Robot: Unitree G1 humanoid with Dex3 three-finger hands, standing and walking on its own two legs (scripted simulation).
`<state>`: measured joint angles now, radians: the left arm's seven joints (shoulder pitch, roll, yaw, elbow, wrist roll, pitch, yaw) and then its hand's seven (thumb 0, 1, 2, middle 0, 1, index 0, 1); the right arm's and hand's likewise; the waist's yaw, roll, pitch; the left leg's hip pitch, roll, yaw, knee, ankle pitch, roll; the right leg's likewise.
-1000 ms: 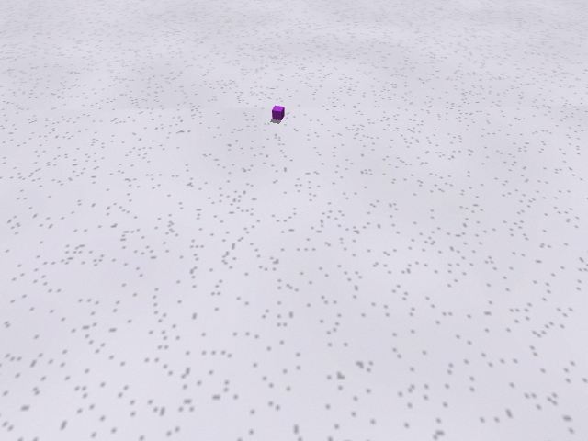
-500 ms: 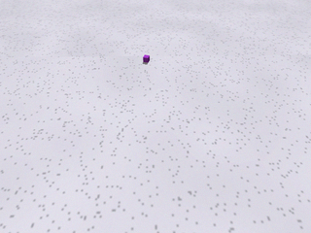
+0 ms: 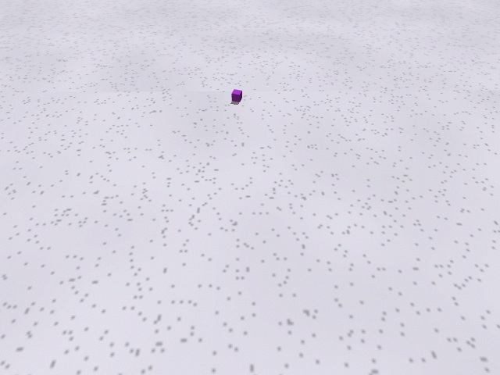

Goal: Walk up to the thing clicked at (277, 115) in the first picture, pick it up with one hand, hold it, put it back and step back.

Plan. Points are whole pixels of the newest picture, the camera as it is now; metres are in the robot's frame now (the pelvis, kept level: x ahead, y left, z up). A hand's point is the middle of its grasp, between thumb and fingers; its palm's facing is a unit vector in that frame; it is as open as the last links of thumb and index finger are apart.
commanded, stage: stand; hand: left
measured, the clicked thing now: (236, 95) +2.11 +0.10 -0.75
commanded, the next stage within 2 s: walk up in 0.12 s
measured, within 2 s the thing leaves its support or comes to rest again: neither
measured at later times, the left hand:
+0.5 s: hand (127, 369) +0.19 +0.23 -0.13, palm faces -0.03 -0.89 -0.46, open 7.4 cm
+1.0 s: hand (167, 276) +0.38 +0.20 -0.17, palm faces -0.02 -0.94 -0.35, open 7.4 cm
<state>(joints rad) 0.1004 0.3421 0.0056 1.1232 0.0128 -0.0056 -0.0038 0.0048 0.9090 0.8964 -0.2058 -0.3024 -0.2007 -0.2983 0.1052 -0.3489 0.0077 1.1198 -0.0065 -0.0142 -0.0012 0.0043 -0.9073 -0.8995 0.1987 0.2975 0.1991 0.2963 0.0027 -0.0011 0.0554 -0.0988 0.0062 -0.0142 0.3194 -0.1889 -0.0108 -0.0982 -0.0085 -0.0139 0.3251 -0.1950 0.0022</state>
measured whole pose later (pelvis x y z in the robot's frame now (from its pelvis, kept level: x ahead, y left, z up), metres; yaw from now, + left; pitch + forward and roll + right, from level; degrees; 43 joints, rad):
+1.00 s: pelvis +0.36 -0.08 -0.02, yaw -1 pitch -2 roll +1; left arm 0.30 0.43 0.04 0.96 -0.01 -0.05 -0.04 0.01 0.91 0.90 -0.21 -0.30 -0.20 -0.30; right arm 0.14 -0.38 -0.07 0.86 -0.01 -0.08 0.08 0.00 -0.91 -0.90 0.20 0.30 0.20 0.30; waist 0.03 -0.05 0.08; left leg -0.35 0.03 0.08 0.58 -0.21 0.02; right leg -0.27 -0.04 0.02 1.14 -0.41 -0.04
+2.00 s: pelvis +0.91 -0.12 -0.01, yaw -2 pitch -2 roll +1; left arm 0.25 0.43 0.04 0.90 0.01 -0.06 -0.07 0.01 0.91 0.90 -0.21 -0.30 -0.20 -0.30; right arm 0.27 -0.39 -0.05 0.86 0.00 -0.09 0.06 0.00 -0.90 -0.90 0.20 0.30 0.20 0.30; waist -0.01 -0.05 0.08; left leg -0.15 0.01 0.12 0.45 -0.26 0.04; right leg -0.51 -0.11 -0.02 0.85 -0.29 0.00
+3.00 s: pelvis +1.32 -0.12 -0.02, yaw -2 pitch -2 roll +2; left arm 0.22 0.41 0.05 0.91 0.01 -0.05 -0.07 0.01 0.91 0.90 -0.21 -0.30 -0.20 -0.30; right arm 0.35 -0.42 -0.05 0.87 0.00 -0.06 0.05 0.01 -0.90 -0.90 0.20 0.30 0.20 0.30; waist -0.04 -0.01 0.09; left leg -0.10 0.02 0.11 0.52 -0.38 0.00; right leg -0.43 -0.08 -0.06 0.59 -0.17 -0.02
